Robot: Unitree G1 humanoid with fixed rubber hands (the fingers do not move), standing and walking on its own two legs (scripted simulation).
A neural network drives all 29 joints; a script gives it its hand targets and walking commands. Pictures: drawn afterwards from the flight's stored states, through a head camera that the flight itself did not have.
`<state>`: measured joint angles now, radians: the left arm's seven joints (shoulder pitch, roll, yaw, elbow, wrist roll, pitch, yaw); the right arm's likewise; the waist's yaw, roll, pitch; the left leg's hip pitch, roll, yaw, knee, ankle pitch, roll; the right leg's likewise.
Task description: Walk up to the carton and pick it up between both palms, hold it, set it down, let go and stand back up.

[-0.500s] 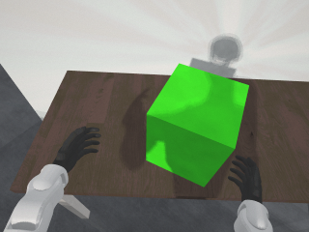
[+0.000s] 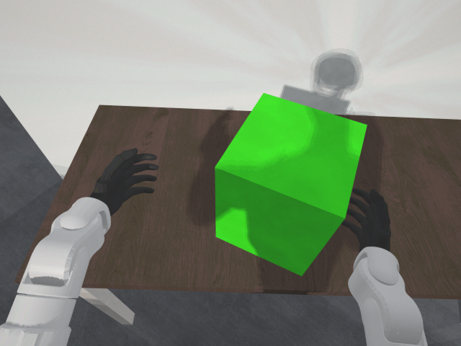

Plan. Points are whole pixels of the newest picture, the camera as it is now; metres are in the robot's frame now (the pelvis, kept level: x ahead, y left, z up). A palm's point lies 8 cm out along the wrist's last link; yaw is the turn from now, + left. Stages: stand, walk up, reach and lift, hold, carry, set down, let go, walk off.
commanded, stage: reach and lift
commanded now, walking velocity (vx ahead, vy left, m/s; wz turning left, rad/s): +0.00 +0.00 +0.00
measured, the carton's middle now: (283, 187) +0.40 -0.09 +0.01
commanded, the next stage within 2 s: none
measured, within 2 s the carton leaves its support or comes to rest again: neither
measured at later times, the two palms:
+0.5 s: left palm (132, 142) +0.39 +0.18 +0.14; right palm (396, 203) +0.29 -0.22 +0.12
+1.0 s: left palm (150, 102) +0.44 +0.16 +0.18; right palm (400, 170) +0.34 -0.23 +0.14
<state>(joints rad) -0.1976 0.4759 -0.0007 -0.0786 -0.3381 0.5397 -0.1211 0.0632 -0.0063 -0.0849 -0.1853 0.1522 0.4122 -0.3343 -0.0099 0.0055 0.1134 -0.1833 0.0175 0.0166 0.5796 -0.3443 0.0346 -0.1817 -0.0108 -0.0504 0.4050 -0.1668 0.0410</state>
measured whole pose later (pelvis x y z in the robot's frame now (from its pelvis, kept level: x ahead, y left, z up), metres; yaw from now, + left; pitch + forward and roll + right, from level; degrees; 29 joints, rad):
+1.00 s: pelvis -0.01 +0.00 +0.00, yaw +0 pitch -3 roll -3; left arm -0.90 0.48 -0.03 0.75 -0.35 0.46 -0.09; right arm -0.63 -0.01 -0.26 0.34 0.15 0.47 -0.35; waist -0.16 0.01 0.08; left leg -0.19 0.02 0.02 0.57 -0.33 0.03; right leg -0.19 -0.01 -0.05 0.40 -0.15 0.04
